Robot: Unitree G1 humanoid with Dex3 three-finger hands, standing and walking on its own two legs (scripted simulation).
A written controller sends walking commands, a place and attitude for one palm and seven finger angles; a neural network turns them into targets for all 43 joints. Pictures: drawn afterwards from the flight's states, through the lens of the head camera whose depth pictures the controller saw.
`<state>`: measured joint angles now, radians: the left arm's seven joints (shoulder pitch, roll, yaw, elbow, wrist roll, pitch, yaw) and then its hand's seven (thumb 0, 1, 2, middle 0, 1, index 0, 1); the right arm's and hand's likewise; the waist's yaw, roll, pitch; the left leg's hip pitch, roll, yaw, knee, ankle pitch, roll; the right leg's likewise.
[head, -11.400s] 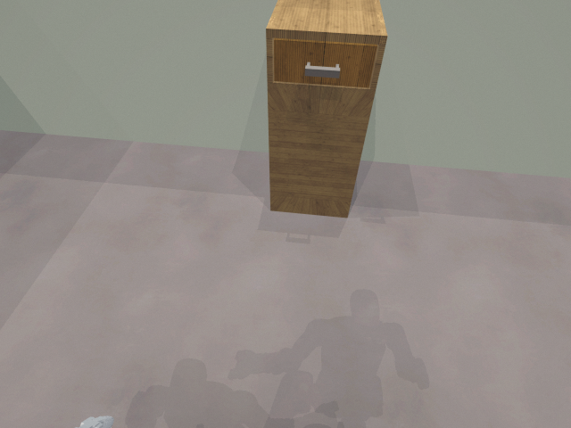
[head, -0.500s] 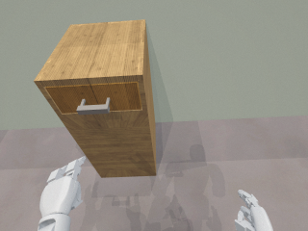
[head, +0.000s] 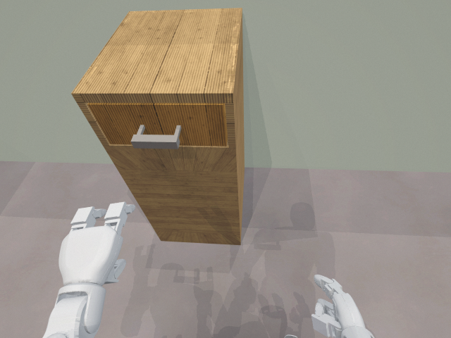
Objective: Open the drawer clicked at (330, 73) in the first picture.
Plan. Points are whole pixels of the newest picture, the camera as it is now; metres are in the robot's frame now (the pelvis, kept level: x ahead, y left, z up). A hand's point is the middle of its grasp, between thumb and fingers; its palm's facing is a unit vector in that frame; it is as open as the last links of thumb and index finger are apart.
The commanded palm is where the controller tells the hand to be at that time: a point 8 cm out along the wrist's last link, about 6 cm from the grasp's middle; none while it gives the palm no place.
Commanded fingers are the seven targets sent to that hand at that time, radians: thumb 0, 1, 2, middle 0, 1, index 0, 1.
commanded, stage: raise the hand with hooked fingers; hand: left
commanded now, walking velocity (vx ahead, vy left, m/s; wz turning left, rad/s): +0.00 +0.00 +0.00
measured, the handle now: (157, 135) +0.55 +0.24 +0.00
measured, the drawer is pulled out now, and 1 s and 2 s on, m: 0.00 0.00 0.00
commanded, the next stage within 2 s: move the hooked fingers above the handle in 1.14 s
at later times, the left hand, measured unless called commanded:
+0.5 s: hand (100, 213) +0.28 +0.24 +0.09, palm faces +0.09 -0.06 -0.99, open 13.3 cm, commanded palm +0.26 +0.24 +0.14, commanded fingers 0.00 -0.50 0.30 -0.30 -1.20 -0.30 -1.20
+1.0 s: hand (94, 190) +0.31 +0.25 +0.11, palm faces +0.02 -0.06 -1.00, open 13.8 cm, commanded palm +0.28 +0.25 +0.17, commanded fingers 0.00 -0.50 0.30 -0.30 -1.20 -0.30 -1.20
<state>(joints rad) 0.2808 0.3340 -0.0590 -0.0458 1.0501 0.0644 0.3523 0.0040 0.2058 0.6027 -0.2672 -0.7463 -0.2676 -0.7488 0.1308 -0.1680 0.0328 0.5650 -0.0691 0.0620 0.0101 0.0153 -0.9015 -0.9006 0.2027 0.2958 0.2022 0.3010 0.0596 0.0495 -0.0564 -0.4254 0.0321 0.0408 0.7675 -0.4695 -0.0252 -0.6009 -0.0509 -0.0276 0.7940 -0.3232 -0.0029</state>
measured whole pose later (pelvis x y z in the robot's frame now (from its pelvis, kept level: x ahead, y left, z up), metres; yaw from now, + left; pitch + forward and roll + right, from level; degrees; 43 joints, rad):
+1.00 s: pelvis +0.00 +0.01 +0.03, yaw +0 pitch +2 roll +1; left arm -0.09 0.46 -0.04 0.08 0.96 -0.02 0.06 0.00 -0.49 0.30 -0.31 -1.20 -0.32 -1.20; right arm 0.16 -0.27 -0.02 0.62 -0.01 0.08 -0.02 0.02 -0.90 -0.90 0.20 0.30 0.20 0.30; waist 0.08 0.08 0.00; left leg -0.16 0.01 0.04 0.43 -0.31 -0.01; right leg -0.33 -0.06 -0.04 0.47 -0.18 0.02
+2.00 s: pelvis +0.01 +0.01 +0.03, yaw +0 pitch +8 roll +1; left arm -0.44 0.45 -0.05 0.56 1.03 -0.07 0.19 0.00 -0.49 0.30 -0.32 -1.20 -0.32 -1.20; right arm 0.24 -0.28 -0.07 0.67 0.00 0.08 -0.03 0.01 -0.90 -0.90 0.20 0.30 0.20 0.30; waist 0.01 0.05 -0.04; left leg -0.31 0.01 0.04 0.51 -0.34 -0.01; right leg -0.48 -0.06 -0.03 0.54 -0.20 0.01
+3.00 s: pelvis +0.00 +0.01 +0.01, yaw -1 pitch +18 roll +1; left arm -0.88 0.53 0.00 1.09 1.10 -0.10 0.26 0.00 -0.49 0.30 -0.32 -1.21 -0.33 -1.22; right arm 0.35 -0.29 -0.06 0.71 -0.03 0.09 -0.02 0.01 -0.90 -0.90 0.20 0.30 0.20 0.30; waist -0.11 0.05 -0.10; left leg -0.60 0.02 0.06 0.68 -0.40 0.00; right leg -0.76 -0.05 -0.01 0.66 -0.22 0.02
